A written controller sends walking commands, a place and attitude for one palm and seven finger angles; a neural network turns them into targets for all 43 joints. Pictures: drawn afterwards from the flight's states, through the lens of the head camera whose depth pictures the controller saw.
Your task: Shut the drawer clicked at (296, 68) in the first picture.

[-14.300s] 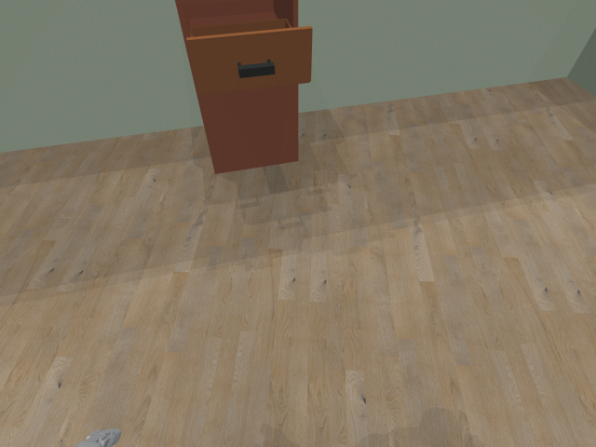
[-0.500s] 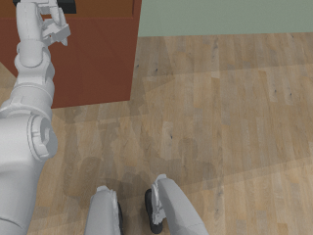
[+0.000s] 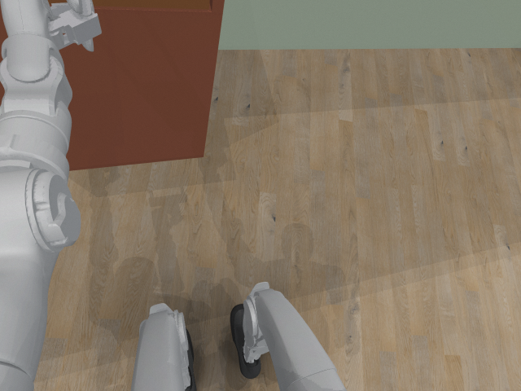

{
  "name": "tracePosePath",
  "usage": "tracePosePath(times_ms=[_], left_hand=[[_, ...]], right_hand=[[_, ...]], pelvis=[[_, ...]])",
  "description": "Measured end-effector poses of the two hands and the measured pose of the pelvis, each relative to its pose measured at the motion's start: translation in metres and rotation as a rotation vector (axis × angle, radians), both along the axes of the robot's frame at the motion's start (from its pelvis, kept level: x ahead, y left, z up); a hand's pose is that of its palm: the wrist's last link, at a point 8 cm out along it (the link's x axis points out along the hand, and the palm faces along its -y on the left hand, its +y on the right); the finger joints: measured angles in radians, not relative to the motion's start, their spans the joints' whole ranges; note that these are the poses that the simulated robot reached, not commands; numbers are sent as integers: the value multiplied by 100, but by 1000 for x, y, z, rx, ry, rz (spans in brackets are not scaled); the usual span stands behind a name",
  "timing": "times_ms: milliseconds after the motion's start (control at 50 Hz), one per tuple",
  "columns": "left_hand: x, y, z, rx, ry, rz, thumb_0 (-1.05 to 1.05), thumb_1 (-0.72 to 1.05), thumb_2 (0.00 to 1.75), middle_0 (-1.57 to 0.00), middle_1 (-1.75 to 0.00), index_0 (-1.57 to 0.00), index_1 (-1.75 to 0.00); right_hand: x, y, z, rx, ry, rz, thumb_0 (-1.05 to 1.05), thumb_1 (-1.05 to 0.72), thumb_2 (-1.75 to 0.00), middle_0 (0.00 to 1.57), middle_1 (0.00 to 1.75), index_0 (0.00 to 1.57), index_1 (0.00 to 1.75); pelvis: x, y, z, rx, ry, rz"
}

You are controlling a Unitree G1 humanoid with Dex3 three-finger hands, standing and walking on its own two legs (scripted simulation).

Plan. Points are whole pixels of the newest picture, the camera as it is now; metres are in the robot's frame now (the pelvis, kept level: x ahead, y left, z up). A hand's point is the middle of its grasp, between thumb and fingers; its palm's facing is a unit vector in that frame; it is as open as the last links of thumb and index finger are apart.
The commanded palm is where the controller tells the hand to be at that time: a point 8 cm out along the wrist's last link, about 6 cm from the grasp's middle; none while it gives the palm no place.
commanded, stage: pull the fist back off the drawer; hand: left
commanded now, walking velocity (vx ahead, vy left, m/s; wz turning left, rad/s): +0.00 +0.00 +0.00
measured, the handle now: out of the picture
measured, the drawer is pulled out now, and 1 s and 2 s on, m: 0.00 0.00 0.00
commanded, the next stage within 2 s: draw the hand back to the body in 0.46 s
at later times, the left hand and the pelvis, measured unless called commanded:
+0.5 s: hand (100, 23) +0.60 +0.12 +0.07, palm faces +0.06 -1.00 -0.03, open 3.2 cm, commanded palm +0.57 +0.15 +0.07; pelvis +0.04 +0.00 +0.03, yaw +0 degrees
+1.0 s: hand (15, 66) +0.46 +0.16 +0.16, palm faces +0.05 -1.00 -0.04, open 3.3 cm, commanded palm +0.42 +0.21 +0.17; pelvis +0.08 -0.01 +0.10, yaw +2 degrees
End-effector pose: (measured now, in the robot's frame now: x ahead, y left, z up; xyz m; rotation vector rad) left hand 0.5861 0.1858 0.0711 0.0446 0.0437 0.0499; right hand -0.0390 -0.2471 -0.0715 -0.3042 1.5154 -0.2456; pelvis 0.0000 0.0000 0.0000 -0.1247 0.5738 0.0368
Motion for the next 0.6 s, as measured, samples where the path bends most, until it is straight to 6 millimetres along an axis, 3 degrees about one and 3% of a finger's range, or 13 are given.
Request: tracePosePath(times_ms=[160, 280, 600], left_hand=[[-2, -4, 0, -2, -7, -1, 1, 68, 95, -140, -160, -140, -160], [-5, -9, 0, -13, -8, 2, 1, 76, 93, -140, -160, -140, -160], [-16, -10, 3, -16, -16, 26, 1, 89, 90, -140, -160, -140, -160]], right_hand=[[-2, 2, -1, 30, 23, -10, 1, -91, -90, 20, 30, 20, 30], [9, 2, 0, 54, 16, -24, 1, -91, -90, 20, 30, 20, 30], [82, -9, 4, 92, -69, -11, 1, -91, -90, 20, 30, 20, 30]], pelvis=[[4, -1, 2, 3, -5, -3], [12, -2, 8, 14, -15, -13], [48, -7, 31, 50, -49, -34]])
